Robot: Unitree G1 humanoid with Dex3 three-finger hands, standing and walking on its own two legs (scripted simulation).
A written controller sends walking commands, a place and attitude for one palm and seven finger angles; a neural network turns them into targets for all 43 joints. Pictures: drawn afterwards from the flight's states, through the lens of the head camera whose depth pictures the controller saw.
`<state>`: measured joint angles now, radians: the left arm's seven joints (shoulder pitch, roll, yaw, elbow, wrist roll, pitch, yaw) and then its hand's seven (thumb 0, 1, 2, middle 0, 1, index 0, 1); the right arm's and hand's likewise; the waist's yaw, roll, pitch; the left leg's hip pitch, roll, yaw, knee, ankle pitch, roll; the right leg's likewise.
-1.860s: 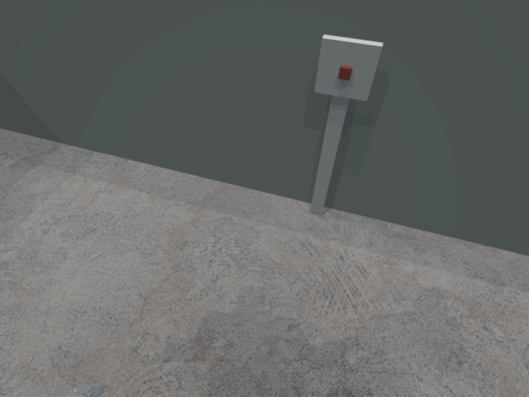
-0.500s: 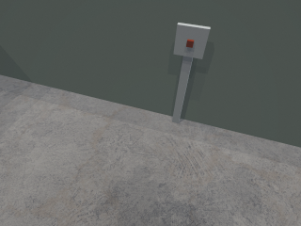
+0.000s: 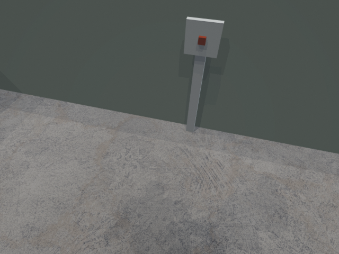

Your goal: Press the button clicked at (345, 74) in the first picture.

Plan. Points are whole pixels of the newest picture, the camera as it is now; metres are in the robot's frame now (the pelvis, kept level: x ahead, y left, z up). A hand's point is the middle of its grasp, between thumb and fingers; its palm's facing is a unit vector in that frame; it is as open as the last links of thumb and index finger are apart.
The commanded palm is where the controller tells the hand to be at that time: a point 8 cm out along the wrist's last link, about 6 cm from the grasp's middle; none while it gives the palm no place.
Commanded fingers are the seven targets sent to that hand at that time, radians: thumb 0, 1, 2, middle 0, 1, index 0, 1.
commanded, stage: walk to a spot facing it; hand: left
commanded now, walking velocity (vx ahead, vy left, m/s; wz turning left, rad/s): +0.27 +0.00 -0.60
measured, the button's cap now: (202, 40) +1.08 -0.09 -0.01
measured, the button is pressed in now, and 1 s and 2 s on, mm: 0 0 0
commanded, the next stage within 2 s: none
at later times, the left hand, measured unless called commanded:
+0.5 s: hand out of the picture +0.06 +0.18 -0.16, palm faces -0.12 -0.98 -0.17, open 7.4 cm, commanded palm none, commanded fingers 0.00 0.90 0.90 -0.20 -0.30 -0.20 -0.30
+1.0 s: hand (164, 155) +0.47 +0.05 -0.16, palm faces -0.61 -0.76 -0.22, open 7.4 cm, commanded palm none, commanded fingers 0.00 0.90 0.90 -0.20 -0.30 -0.20 -0.30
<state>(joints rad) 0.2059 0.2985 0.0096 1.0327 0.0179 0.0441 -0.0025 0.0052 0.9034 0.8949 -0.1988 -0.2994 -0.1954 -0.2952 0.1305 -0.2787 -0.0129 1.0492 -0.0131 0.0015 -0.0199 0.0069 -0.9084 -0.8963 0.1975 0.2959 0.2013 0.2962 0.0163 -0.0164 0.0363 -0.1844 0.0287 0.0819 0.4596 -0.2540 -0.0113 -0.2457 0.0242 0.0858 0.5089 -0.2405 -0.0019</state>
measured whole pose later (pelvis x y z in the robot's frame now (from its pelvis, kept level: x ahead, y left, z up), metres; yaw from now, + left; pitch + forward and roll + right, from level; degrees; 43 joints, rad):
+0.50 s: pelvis +0.09 +0.00 +0.00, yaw -14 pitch +2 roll +0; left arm 0.47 0.16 0.05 1.01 0.03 -0.02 -0.01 0.01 0.90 0.89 -0.20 -0.30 -0.20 -0.30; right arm 0.15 -0.21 -0.06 0.93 -0.02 -0.02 0.01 0.01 -0.91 -0.90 0.20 0.30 0.20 0.30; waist 0.07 -0.01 0.01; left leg -0.48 0.05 0.02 0.75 -0.28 -0.05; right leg -0.12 0.07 0.17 0.39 -0.29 -0.03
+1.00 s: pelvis +0.23 -0.01 -0.01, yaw -35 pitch +0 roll +0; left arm 0.05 0.24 0.07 0.87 0.04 0.04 -0.04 0.01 0.91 0.90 -0.19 -0.30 -0.19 -0.29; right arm 0.39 -0.21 -0.05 1.04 -0.03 -0.03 -0.02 0.01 -0.92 -0.90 0.20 0.30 0.20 0.30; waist -0.06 -0.01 0.11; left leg -0.08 0.13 0.34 0.58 -0.46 -0.02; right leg -0.47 -0.03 -0.12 0.70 -0.24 -0.02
